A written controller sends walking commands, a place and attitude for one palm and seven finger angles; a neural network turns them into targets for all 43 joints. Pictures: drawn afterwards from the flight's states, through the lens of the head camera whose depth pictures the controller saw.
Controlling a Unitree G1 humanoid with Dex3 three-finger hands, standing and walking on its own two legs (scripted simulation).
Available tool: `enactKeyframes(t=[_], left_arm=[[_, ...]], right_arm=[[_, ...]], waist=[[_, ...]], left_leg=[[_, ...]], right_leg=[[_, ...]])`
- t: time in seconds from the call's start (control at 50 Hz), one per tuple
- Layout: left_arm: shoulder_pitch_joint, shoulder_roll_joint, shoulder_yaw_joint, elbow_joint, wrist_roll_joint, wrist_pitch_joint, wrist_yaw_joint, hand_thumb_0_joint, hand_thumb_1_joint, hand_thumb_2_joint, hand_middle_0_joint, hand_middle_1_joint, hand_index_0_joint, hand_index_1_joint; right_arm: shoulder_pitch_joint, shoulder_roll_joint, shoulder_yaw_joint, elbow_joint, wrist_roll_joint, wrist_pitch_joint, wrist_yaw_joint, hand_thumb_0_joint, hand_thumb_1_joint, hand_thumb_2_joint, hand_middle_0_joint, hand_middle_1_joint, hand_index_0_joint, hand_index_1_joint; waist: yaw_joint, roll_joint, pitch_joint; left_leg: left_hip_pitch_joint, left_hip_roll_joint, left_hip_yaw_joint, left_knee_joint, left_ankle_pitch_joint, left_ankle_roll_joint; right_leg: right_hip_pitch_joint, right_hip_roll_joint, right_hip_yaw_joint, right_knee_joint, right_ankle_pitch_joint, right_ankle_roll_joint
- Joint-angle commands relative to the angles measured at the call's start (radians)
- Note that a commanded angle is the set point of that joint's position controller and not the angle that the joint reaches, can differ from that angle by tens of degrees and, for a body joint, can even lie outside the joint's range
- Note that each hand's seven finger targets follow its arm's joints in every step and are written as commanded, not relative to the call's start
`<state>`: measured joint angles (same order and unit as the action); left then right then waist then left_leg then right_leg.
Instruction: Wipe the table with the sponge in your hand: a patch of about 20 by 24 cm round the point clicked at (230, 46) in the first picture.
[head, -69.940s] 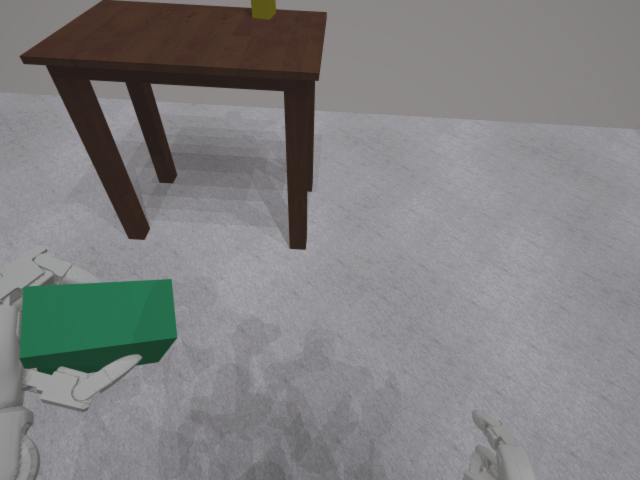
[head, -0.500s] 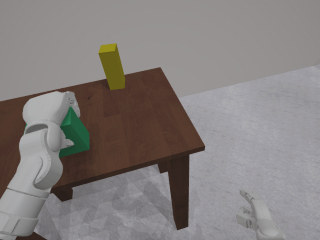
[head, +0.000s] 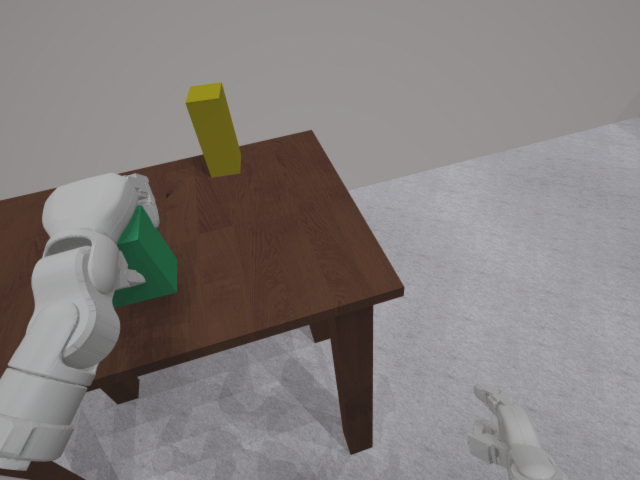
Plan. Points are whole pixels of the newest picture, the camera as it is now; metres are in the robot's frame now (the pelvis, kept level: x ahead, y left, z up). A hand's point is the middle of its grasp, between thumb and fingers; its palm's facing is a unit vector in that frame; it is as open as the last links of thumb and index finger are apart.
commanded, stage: bring the sponge back beside the body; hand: left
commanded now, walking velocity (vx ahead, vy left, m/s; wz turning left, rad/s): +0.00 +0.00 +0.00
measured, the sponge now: (125, 268) +0.30 +0.30 +0.14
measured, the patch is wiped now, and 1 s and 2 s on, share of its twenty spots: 0.95 0.95 0.95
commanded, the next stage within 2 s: step back with the hand held close in 1.42 s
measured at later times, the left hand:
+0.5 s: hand (89, 279) +0.25 +0.28 +0.18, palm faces +0.18 -0.07 -0.98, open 9.6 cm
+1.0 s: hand (70, 325) +0.20 +0.28 +0.18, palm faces +0.20 -0.09 -0.98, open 9.6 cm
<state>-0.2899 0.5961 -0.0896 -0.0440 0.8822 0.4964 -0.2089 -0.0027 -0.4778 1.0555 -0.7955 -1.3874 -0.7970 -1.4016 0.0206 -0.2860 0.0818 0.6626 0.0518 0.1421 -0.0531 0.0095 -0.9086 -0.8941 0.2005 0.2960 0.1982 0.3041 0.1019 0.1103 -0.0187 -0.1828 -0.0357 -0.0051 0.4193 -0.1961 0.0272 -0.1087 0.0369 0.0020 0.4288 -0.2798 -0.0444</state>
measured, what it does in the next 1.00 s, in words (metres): stands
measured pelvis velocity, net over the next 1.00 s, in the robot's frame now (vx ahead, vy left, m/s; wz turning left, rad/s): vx -0.02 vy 0.00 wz -0.01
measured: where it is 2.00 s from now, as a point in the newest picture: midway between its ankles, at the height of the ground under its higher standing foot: outside the picture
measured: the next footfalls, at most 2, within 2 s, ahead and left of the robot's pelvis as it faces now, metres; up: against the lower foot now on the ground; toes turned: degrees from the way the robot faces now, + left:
none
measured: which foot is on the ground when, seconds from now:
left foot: down 0.00-1.00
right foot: down 0.00-1.00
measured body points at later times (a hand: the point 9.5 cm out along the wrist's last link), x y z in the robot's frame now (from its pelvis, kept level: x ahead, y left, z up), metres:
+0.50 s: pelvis +0.00 +0.00 +0.00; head -0.03 -0.05 +0.45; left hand +0.23 +0.28 +0.24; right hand +0.28 -0.17 -0.06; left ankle +0.02 +0.10 -0.74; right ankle -0.03 -0.09 -0.74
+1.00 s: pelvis -0.02 +0.00 +0.00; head -0.05 -0.06 +0.44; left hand +0.18 +0.28 +0.23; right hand +0.25 -0.19 -0.07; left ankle +0.02 +0.10 -0.74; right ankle -0.03 -0.09 -0.74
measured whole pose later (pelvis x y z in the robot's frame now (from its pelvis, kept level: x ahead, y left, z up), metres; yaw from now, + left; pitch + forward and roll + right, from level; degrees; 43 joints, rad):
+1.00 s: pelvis -0.02 +0.00 +0.00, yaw -1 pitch -6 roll +0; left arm 0.16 0.61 0.01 -0.47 0.80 0.54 -0.12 0.00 -0.48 1.06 -0.80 -1.39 -0.80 -1.40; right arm -0.01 -0.28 0.09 0.64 0.04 0.13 -0.06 0.01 -0.91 -0.89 0.20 0.30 0.20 0.30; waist 0.14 0.12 0.00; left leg -0.14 -0.02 0.00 0.44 -0.20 0.02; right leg -0.07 0.05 0.01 0.45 -0.28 -0.05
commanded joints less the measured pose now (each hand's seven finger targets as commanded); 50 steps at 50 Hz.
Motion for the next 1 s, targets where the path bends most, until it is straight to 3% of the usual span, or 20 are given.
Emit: enactKeyframes(t=[0.0, 0.08, 0.14, 0.18, 0.24, 0.26, 0.34, 0.38, 0.44, 0.46, 0.54, 0.58, 0.64, 0.68, 0.74, 0.76, 0.84, 0.9, 0.94, 0.98], left_arm=[[-0.257, 0.287, 0.204, -0.255, 0.026, 0.006, 0.072, 0.000, 0.100, 1.300, -1.200, -1.600, -1.200, -1.600], [-0.221, 0.251, 0.180, -0.293, 0.013, 0.038, 0.087, 0.000, 0.100, 1.300, -1.200, -1.600, -1.200, -1.600], [-0.219, 0.275, 0.198, -0.328, 0.012, 0.056, 0.091, 0.000, 0.100, 1.300, -1.200, -1.600, -1.200, -1.600], [-0.197, 0.241, 0.168, -0.324, 0.011, 0.052, 0.088, 0.000, 0.100, 1.300, -1.200, -1.600, -1.200, -1.600], [-0.170, 0.270, 0.198, -0.378, 0.017, 0.064, 0.085, 0.000, 0.100, 1.300, -1.200, -1.600, -1.200, -1.600], [-0.168, 0.219, 0.151, -0.378, 0.015, 0.063, 0.080, 0.000, 0.100, 1.300, -1.200, -1.600, -1.200, -1.600], [-0.130, 0.274, 0.209, -0.408, 0.021, 0.072, 0.084, 0.000, 0.100, 1.300, -1.200, -1.600, -1.200, -1.600], [-0.083, 0.238, 0.184, -0.372, 0.009, 0.070, 0.081, 0.000, 0.100, 1.300, -1.200, -1.600, -1.200, -1.600], [-0.089, 0.288, 0.226, -0.420, 0.023, 0.080, 0.085, 0.000, 0.100, 1.300, -1.200, -1.600, -1.200, -1.600], [-0.083, 0.227, 0.173, -0.414, 0.014, 0.079, 0.081, 0.000, 0.100, 1.300, -1.200, -1.600, -1.200, -1.600], [-0.038, 0.273, 0.221, -0.480, 0.012, 0.076, 0.084, 0.000, 0.100, 1.300, -1.200, -1.600, -1.200, -1.600], [0.002, 0.226, 0.186, -0.467, -0.001, 0.065, 0.084, 0.000, 0.100, 1.300, -1.200, -1.600, -1.200, -1.600], [0.022, 0.281, 0.243, -0.529, 0.004, 0.063, 0.097, 0.000, 0.100, 1.300, -1.200, -1.600, -1.200, -1.600], [0.068, 0.233, 0.212, -0.500, -0.009, 0.054, 0.101, 0.000, 0.100, 1.300, -1.200, -1.600, -1.200, -1.600], [0.086, 0.293, 0.274, -0.553, -0.006, 0.056, 0.117, 0.000, 0.100, 1.300, -1.200, -1.600, -1.200, -1.600], [0.096, 0.239, 0.229, -0.542, -0.011, 0.051, 0.117, 0.000, 0.100, 1.300, -1.200, -1.600, -1.200, -1.600], [0.158, 0.270, 0.276, -0.574, -0.025, 0.048, 0.125, 0.000, 0.100, 1.300, -1.200, -1.600, -1.200, -1.600], [0.238, 0.236, 0.257, -0.570, -0.049, 0.037, 0.126, 0.000, 0.100, 1.300, -1.200, -1.600, -1.200, -1.600], [0.236, 0.270, 0.293, -0.639, -0.041, 0.038, 0.136, 0.000, 0.100, 1.300, -1.200, -1.600, -1.200, -1.600], [0.288, 0.227, 0.269, -0.616, -0.054, 0.031, 0.141, 0.000, 0.100, 1.300, -1.200, -1.600, -1.200, -1.600]], right_arm=[[-0.268, -0.090, -0.041, -0.183, 0.000, -0.054, -0.002, 0.000, -0.900, -0.900, 0.200, 0.300, 0.200, 0.300], [-0.283, -0.085, -0.036, -0.185, 0.007, -0.055, -0.002, 0.000, -0.900, -0.900, 0.200, 0.300, 0.200, 0.300], [-0.303, -0.090, -0.034, -0.195, 0.008, -0.057, -0.009, 0.000, -0.900, -0.900, 0.200, 0.300, 0.200, 0.300], [-0.293, -0.082, -0.032, -0.186, 0.006, -0.060, -0.010, 0.000, -0.900, -0.900, 0.200, 0.300, 0.200, 0.300], [-0.313, -0.086, -0.030, -0.200, 0.007, -0.053, -0.013, 0.000, -0.900, -0.900, 0.200, 0.300, 0.200, 0.300], [-0.308, -0.075, -0.021, -0.200, 0.006, -0.057, -0.011, 0.000, -0.900, -0.900, 0.200, 0.300, 0.200, 0.300], [-0.323, -0.077, -0.021, -0.206, 0.002, -0.045, -0.015, 0.000, -0.900, -0.900, 0.200, 0.300, 0.200, 0.300], [-0.303, -0.071, -0.017, -0.193, 0.000, -0.042, -0.013, 0.000, -0.900, -0.900, 0.200, 0.300, 0.200, 0.300], [-0.331, -0.075, -0.014, -0.210, 0.000, -0.033, -0.014, 0.000, -0.900, -0.900, 0.200, 0.300, 0.200, 0.300], [-0.323, -0.067, -0.009, -0.210, 0.001, -0.038, -0.014, 0.000, -0.900, -0.900, 0.200, 0.300, 0.200, 0.300], [-0.341, -0.070, -0.013, -0.222, 0.000, -0.037, -0.016, 0.000, -0.900, -0.900, 0.200, 0.300, 0.200, 0.300], [-0.318, -0.065, -0.013, -0.208, -0.002, -0.043, -0.015, 0.000, -0.900, -0.900, 0.200, 0.300, 0.200, 0.300], [-0.341, -0.066, -0.012, -0.229, -0.003, -0.045, -0.018, 0.000, -0.900, -0.900, 0.200, 0.300, 0.200, 0.300], [-0.315, -0.065, -0.016, -0.210, -0.006, -0.047, -0.019, 0.000, -0.900, -0.900, 0.200, 0.300, 0.200, 0.300], [-0.342, -0.067, -0.017, -0.228, -0.004, -0.049, -0.020, 0.000, -0.900, -0.900, 0.200, 0.300, 0.200, 0.300], [-0.330, -0.063, -0.014, -0.224, -0.006, -0.057, -0.019, 0.000, -0.900, -0.900, 0.200, 0.300, 0.200, 0.300], [-0.341, -0.065, -0.019, -0.232, -0.004, -0.061, -0.020, 0.000, -0.900, -0.900, 0.200, 0.300, 0.200, 0.300], [-0.311, -0.071, -0.028, -0.216, -0.010, -0.067, -0.020, 0.000, -0.900, -0.900, 0.200, 0.300, 0.200, 0.300], [-0.338, -0.067, -0.023, -0.238, -0.007, -0.074, -0.019, 0.000, -0.900, -0.900, 0.200, 0.300, 0.200, 0.300], [-0.307, -0.065, -0.026, -0.218, -0.011, -0.078, -0.019, 0.000, -0.900, -0.900, 0.200, 0.300, 0.200, 0.300]], waist=[[0.033, -0.044, -0.262], [0.027, -0.058, -0.236], [0.033, -0.026, -0.244], [0.025, -0.066, -0.226], [0.032, -0.027, -0.256], [0.027, -0.048, -0.232], [0.036, -0.035, -0.226], [0.028, -0.070, -0.186], [0.038, -0.022, -0.205], [0.034, -0.041, -0.193], [0.040, -0.011, -0.204], [0.030, -0.031, -0.165], [0.047, -0.010, -0.187], [0.036, -0.032, -0.150], [0.055, -0.016, -0.172], [0.052, -0.034, -0.172], [0.055, -0.029, -0.141], [0.051, -0.041, -0.111], [0.058, -0.020, -0.141], [0.048, -0.038, -0.103]], left_leg=[[0.091, -0.017, -0.012, -0.017, 0.294, 0.017], [0.089, -0.016, -0.014, -0.019, 0.280, 0.018], [0.102, -0.015, -0.021, -0.020, 0.263, 0.018], [0.096, -0.016, -0.017, -0.020, 0.269, 0.019], [0.113, -0.014, -0.025, -0.017, 0.271, 0.017], [0.099, -0.014, -0.018, -0.017, 0.277, 0.017], [0.109, -0.011, -0.024, -0.026, 0.245, 0.015], [0.092, -0.007, -0.016, -0.028, 0.250, 0.014], [0.100, -0.009, -0.024, -0.029, 0.227, 0.011], [0.090, -0.011, -0.011, -0.022, 0.235, 0.014], [0.107, -0.009, -0.026, -0.030, 0.214, 0.014], [0.096, -0.007, -0.021, -0.032, 0.214, 0.013], [0.103, -0.009, -0.030, -0.033, 0.193, 0.014], [0.096, -0.008, -0.018, -0.030, 0.194, 0.014], [0.100, -0.009, -0.028, -0.033, 0.172, 0.012], [0.090, -0.012, -0.019, -0.021, 0.190, 0.014], [0.092, -0.009, -0.028, -0.034, 0.145, 0.012], [0.081, -0.010, -0.019, -0.027, 0.151, 0.013], [0.092, -0.012, -0.026, -0.021, 0.148, 0.013], [0.088, -0.009, -0.016, -0.019, 0.154, 0.013]], right_leg=[[0.083, 0.002, 0.052, -0.031, 0.343, -0.022], [0.064, 0.003, 0.050, -0.034, 0.318, -0.021], [0.054, 0.012, 0.061, -0.039, 0.294, -0.027], [0.056, 0.006, 0.049, -0.036, 0.299, -0.020], [0.058, 0.014, 0.069, -0.037, 0.300, -0.028], [0.057, 0.006, 0.042, -0.031, 0.294, -0.022], [0.046, 0.016, 0.074, -0.049, 0.266, -0.028], [0.048, 0.008, 0.053, -0.048, 0.272, -0.019], [0.041, 0.017, 0.088, -0.057, 0.244, -0.029], [0.047, 0.007, 0.059, -0.047, 0.247, -0.021], [0.042, 0.017, 0.089, -0.058, 0.223, -0.028], [0.037, 0.012, 0.064, -0.059, 0.216, -0.021], [0.037, 0.019, 0.091, -0.062, 0.188, -0.028], [0.029, 0.012, 0.076, -0.066, 0.185, -0.019], [0.031, 0.018, 0.107, -0.070, 0.158, -0.027], [0.041, 0.010, 0.083, -0.056, 0.173, -0.021], [0.015, 0.017, 0.106, -0.078, 0.120, -0.023], [0.017, 0.008, 0.093, -0.076, 0.142, -0.012], [0.017, 0.015, 0.118, -0.074, 0.130, -0.021], [0.009, 0.012, 0.095, -0.076, 0.130, -0.013]])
